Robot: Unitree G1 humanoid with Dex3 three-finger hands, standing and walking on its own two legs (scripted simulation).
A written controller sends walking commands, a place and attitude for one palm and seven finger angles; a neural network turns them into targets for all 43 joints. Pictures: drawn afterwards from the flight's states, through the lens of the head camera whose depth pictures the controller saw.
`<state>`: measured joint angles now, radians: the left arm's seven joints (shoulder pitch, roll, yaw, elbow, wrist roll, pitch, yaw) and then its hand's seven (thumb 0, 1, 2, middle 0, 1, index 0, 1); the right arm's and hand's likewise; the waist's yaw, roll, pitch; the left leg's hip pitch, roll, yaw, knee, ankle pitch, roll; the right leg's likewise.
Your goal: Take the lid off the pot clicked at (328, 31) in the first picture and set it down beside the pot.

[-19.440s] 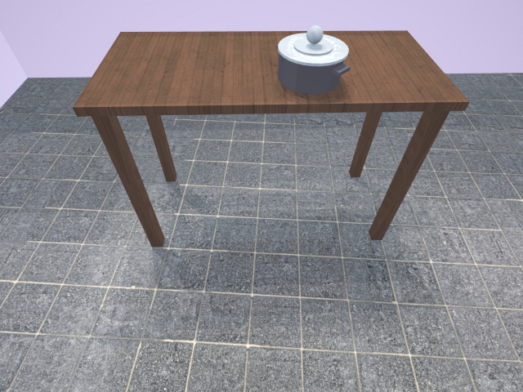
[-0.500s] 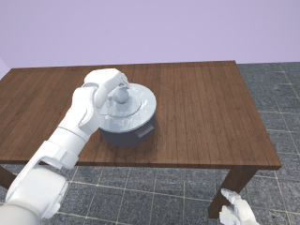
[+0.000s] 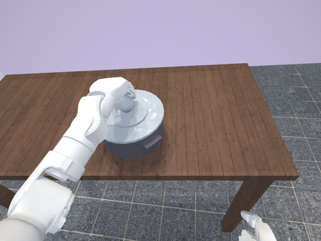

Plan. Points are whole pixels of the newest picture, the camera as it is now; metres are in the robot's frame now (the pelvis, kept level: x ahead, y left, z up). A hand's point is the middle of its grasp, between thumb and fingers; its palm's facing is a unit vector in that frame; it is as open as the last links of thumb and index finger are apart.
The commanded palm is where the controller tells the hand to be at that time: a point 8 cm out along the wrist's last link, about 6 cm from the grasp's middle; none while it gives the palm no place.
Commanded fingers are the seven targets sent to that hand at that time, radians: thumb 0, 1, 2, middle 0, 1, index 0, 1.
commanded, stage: close the fingers and squeeze the knob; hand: left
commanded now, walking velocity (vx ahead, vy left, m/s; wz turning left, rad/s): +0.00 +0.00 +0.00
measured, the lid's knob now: (125, 103) +0.44 +0.10 +0.12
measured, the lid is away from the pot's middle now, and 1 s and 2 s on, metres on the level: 0.00 0.00 0.01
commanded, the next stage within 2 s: lift the lid straight up in 1.38 s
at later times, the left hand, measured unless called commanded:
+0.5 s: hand (117, 108) +0.41 +0.12 +0.13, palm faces -0.26 -0.06 -0.96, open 8.7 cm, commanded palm +0.39 +0.12 +0.19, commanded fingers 0.00 0.12 1.11 -0.72 -0.80 -0.72 -0.80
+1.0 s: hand (119, 108) +0.41 +0.11 +0.13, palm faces -0.28 -0.06 -0.96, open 8.0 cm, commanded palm +0.39 +0.12 +0.19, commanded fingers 0.00 0.35 1.06 -0.89 -0.93 -0.76 -0.87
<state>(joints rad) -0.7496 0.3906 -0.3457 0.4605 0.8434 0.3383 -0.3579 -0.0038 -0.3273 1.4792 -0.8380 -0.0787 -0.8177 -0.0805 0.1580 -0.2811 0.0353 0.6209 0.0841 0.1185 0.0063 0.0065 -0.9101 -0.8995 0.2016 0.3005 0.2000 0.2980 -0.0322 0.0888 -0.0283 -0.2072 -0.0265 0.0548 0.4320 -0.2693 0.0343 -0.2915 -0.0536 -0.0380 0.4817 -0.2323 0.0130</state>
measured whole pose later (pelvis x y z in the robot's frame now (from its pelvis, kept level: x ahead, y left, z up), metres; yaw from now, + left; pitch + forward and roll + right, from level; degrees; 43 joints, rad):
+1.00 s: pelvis +0.00 +0.00 +0.00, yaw +0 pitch +2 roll +1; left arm -0.78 0.36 -0.37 0.49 0.85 0.35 -0.35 0.01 0.15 0.98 -0.81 -0.89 -0.66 -0.83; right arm 0.14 -0.27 0.04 0.63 0.08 0.12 0.00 0.01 -0.91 -0.90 0.20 0.30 0.20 0.30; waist -0.03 0.09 -0.03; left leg -0.21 -0.03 0.05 0.43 -0.27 0.03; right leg -0.29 -0.05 -0.04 0.48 -0.23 0.01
